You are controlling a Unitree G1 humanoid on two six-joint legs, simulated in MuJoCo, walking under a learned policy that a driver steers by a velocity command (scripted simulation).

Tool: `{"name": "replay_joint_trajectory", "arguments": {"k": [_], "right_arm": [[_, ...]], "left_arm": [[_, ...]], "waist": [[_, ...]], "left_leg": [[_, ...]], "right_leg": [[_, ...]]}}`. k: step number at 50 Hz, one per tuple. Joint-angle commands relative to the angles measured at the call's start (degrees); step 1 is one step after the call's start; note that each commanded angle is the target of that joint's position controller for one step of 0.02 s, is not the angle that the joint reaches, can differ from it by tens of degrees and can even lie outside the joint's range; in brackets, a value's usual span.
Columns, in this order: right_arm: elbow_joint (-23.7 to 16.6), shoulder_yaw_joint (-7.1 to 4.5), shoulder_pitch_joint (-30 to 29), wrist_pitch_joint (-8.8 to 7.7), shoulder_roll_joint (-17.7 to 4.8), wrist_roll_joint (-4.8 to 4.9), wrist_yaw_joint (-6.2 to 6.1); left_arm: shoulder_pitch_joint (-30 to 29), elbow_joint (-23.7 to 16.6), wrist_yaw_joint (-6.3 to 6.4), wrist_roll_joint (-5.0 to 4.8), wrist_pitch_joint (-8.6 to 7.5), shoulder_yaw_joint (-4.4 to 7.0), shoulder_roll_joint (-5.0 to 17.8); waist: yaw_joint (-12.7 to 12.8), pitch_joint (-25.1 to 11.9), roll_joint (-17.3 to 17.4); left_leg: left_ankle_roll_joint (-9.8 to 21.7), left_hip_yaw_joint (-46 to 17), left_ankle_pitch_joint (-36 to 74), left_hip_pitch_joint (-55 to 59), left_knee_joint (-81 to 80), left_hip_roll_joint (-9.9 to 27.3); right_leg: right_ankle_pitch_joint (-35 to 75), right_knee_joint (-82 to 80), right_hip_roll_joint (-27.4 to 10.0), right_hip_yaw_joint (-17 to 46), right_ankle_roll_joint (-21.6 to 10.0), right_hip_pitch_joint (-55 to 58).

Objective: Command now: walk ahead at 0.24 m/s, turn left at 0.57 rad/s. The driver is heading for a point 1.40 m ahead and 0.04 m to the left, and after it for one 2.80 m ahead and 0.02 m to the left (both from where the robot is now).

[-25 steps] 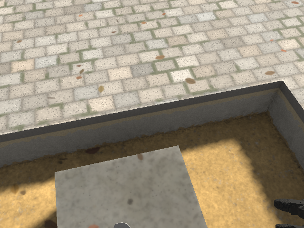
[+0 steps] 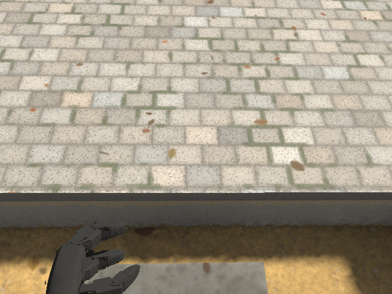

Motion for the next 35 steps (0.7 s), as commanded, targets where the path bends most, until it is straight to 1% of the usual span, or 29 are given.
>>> {"name": "replay_joint_trajectory", "arguments": {"k": [1,2,3,4,5,6,7,8,9,10,11,12,14,15,16,17,20,22,23,25,27,28,29,30,31,32,33,34,35], "right_arm": [[-2.4,-3.51,0.9,-0.31,-8.9,-0.43,0.35],[-1.5,-3.69,2.2,-0.48,-8.5,-0.28,0.49],[-0.7,-3.83,2.2,-0.49,-8.3,-0.45,0.44],[-1.0,-3.91,-0.8,-0.15,-8.2,-0.91,0.11],[-1.9,-3.56,-3.8,-0.06,-5.7,-1.12,-0.80],[-1.5,-1.68,-1.4,-0.62,1.2,2.09,-0.89],[-2.7,-3.48,3.6,-0.63,-5.0,3.33,0.60],[-1.7,-4.11,1.7,-1.01,-7.5,5.16,1.05],[-2.2,-3.67,-3.8,-1.01,-6.9,5.31,0.94],[-2.4,-2.93,-5.4,-0.36,-5.3,4.64,0.60],[-2.1,-2.04,-5.9,0.44,-3.6,4.23,1.07],[-2.2,-1.81,-7.0,0.97,-2.7,3.93,1.38],[-2.9,-1.35,-9.7,1.30,-1.3,3.66,2.42],[-2.9,-1.25,-10.5,1.36,-0.9,3.54,2.96],[-2.8,-0.99,-10.9,1.39,-0.5,3.96,3.53],[-2.2,-0.78,-10.6,1.37,-0.1,4.03,4.02],[-2.6,-0.07,-13.1,1.32,1.8,3.06,4.73],[-3.4,0.48,-13.6,1.25,3.3,1.96,4.37],[-3.4,0.56,-14.2,1.45,3.7,1.49,4.09],[-2.8,0.39,-11.6,2.11,3.7,0.75,3.41],[-2.9,-0.79,-8.9,1.88,1.5,-0.02,3.58],[-1.4,-1.80,-4.7,1.53,0.2,-0.47,3.80],[1.4,-3.27,3.1,0.67,-2.0,-0.28,3.97],[3.3,-4.94,9.6,-0.09,-4.8,0.35,3.44],[4.1,-5.65,11.1,-0.66,-8.9,4.04,2.53],[-1.8,-4.46,5.5,-1.82,-5.4,5.17,4.10],[-2.0,-3.92,6.9,-1.65,-2.7,4.78,4.54],[-1.8,-4.07,6.1,-1.99,-2.6,3.75,4.52],[-1.4,-4.73,5.9,-2.75,-2.3,3.78,3.88]], "left_arm": [[-2.4,-3.2,-2.00,-1.32,-1.73,1.17,2.7],[-2.2,-2.6,-2.68,-1.90,-1.79,1.28,2.6],[-0.4,-1.7,-3.46,-2.56,-1.84,1.55,2.1],[6.3,0.5,-3.93,-2.76,-1.66,1.70,1.2],[13.8,3.4,-3.56,-1.78,-1.54,2.84,3.4],[18.2,4.5,-2.76,-1.02,-1.03,4.17,8.6],[14.8,5.4,-3.62,-1.80,-2.37,5.10,11.4],[14.8,5.3,-4.61,-1.42,-2.73,4.74,9.2],[13.5,4.6,-5.26,-1.15,-3.32,4.22,6.7],[11.3,4.3,-4.85,-1.43,-3.21,3.62,5.2],[9.6,4.1,-3.58,-1.56,-2.51,3.14,3.6],[10.5,4.2,-2.79,-1.97,-2.14,2.72,2.9],[14.9,5.7,-2.22,-1.88,-1.52,2.55,3.6],[17.3,6.5,-2.21,-1.72,-1.45,2.59,4.2],[19.9,7.6,-2.19,-1.53,-1.37,2.74,5.2],[21.6,8.5,-2.15,-1.37,-1.17,2.61,5.2],[27.0,11.4,-2.97,-0.75,-0.83,1.94,4.1],[29.4,13.6,-3.58,-0.79,-0.59,1.35,3.7],[30.6,14.8,-3.64,-1.04,-0.53,1.49,4.1],[29.8,16.7,-3.59,-0.87,-0.11,2.26,6.0],[26.4,17.0,-3.12,-0.89,1.14,2.96,8.8],[25.6,17.5,-2.36,-0.77,1.69,2.90,9.0],[23.3,16.8,-1.90,-0.34,1.86,2.61,8.9],[22.7,16.6,-1.25,0.33,1.93,2.03,8.0],[25.4,16.0,-1.38,-1.92,2.13,1.48,5.7],[28.3,16.1,-2.89,-3.55,2.01,2.83,10.8],[27.6,16.9,-3.06,-4.26,2.14,4.61,15.3],[28.1,17.9,-2.56,-2.77,2.15,4.21,12.5],[27.8,19.0,-2.05,-2.01,2.47,3.41,8.5]], "waist": [[-0.6,-6.7,5.2],[-0.7,-6.3,7.3],[0.6,-5.7,7.5],[5.0,-5.2,7.6],[8.5,-5.6,5.5],[5.9,-9.9,-3.4],[-0.9,-3.1,-5.4],[1.5,-1.4,-5.1],[3.1,0.7,0.9],[2.8,-0.2,-0.4],[2.2,-1.1,-0.6],[3.0,-2.1,-0.4],[5.6,-3.8,-1.3],[6.6,-4.2,-1.8],[7.6,-4.3,-2.4],[7.4,-3.6,-3.9],[7.8,0.1,-5.5],[7.8,1.4,-6.8],[8.0,1.7,-7.8],[5.9,0.1,-9.6],[3.4,-0.5,-9.5],[1.7,-1.7,-8.2],[-2.4,-5.0,-5.1],[-5.4,-9.9,-3.2],[-1.8,-17.8,8.0],[-2.4,-16.9,9.2],[-4.7,-19.9,5.0],[-2.5,-16.8,2.2],[-1.5,-12.2,-2.6]], "left_leg": [[7.6,-22.9,-28.9,5.3,-11.8,12.8],[7.6,-22.6,-29.7,5.5,-10.9,12.6],[7.1,-22.4,-30.5,2.9,-9.7,11.6],[5.0,-20.6,-31.8,-4.3,-5.8,9.2],[1.9,-14.4,-33.8,-15.2,5.6,4.2],[-0.8,-0.1,-34.1,-23.2,33.3,-2.9],[-1.9,9.1,-25.5,-38.4,39.8,3.6],[-3.6,10.5,-18.2,-38.3,45.8,8.7],[-5.8,10.0,-12.0,-36.3,47.2,10.5],[-7.4,9.8,-9.3,-32.6,47.2,11.9],[-8.2,9.2,-8.3,-30.6,45.1,13.1],[-8.6,8.2,-6.2,-28.6,40.8,13.8],[-9.1,10.4,-3.6,-26.6,33.9,12.6],[-8.4,11.3,-2.3,-26.1,31.0,11.8],[-7.6,12.0,-0.6,-25.6,28.5,11.6],[-6.6,12.2,0.1,-26.0,26.3,11.4],[-3.2,15.0,4.0,-22.4,17.1,9.9],[-1.5,19.3,6.4,-11.3,8.4,6.7],[-0.9,20.5,5.1,-7.9,6.9,5.3],[1.3,18.8,3.5,-4.5,5.1,5.0],[3.5,18.2,-1.4,-0.4,2.5,4.4],[4.7,16.8,-2.4,4.0,0.9,5.5],[5.2,16.4,-1.0,14.0,-4.2,5.1],[3.7,12.7,-1.8,27.6,-9.2,8.4],[-0.2,-0.7,-10.5,43.5,-7.9,20.6],[9.8,-28.1,-6.8,51.7,-15.8,33.4],[11.2,-22.6,6.0,48.0,-19.0,31.4],[11.8,-16.8,12.3,42.5,-17.4,28.6],[11.3,-12.6,16.2,33.4,-17.6,26.9]], "right_leg": [[-4.1,-8.3,3.3,-1.8,-0.4,4.0],[-4.6,-12.5,4.1,-1.8,-0.8,6.0],[-5.0,-17.9,5.2,-1.7,-1.0,10.9],[0.4,-27.7,5.4,-0.1,-1.4,22.2],[0.6,-37.0,-2.0,9.7,-0.8,35.5],[-19.5,-46.1,-22.8,35.0,2.6,45.8],[-31.5,-54.7,-26.5,51.5,0.1,44.9],[-25.4,-53.8,-22.0,44.4,-0.3,43.5],[-10.2,-51.5,-19.4,35.1,0.5,40.4],[0.8,-49.4,-15.8,26.5,-1.3,38.1],[9.0,-48.9,-12.9,19.8,-2.6,37.6],[17.8,-48.9,-11.5,14.9,-3.1,38.7],[27.9,-49.7,-10.7,8.1,-4.4,41.6],[32.4,-50.0,-10.9,6.1,-4.4,43.1],[35.1,-50.8,-11.5,4.4,-3.6,44.2],[39.4,-51.3,-11.8,3.2,-2.7,45.4],[47.3,-52.7,-12.1,-2.0,0.5,44.7],[51.8,-52.7,-9.5,-6.3,2.0,39.0],[52.6,-52.5,-10.0,-6.3,1.8,38.4],[59.9,-49.4,-10.6,-6.6,0.9,42.5],[75.0,-42.6,-11.3,-8.4,-1.7,44.0],[73.9,-38.3,-12.6,-8.6,-3.0,43.3],[68.1,-29.9,-12.1,-9.1,-3.7,39.7],[44.9,-19.6,-9.9,-10.2,-4.3,32.2],[-13.5,-3.2,-4.2,-11.1,-4.2,19.2],[-20.1,14.8,3.8,-7.6,-3.6,-5.4],[-12.4,19.9,0.2,-2.0,-1.6,-7.2],[-7.3,20.8,-2.6,-0.4,-0.3,-6.2],[-3.7,20.1,-4.2,0.6,0.9,-3.1]]}}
